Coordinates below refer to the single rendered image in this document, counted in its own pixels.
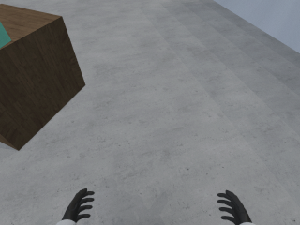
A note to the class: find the carton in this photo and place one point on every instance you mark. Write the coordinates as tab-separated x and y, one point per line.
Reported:
4	37

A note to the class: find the pedestal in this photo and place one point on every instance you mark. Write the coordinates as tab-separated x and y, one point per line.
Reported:
39	73

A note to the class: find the robot left hand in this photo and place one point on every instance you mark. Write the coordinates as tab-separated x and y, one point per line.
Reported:
74	208

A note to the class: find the robot right hand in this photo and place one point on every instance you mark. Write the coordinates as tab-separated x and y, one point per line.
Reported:
240	214

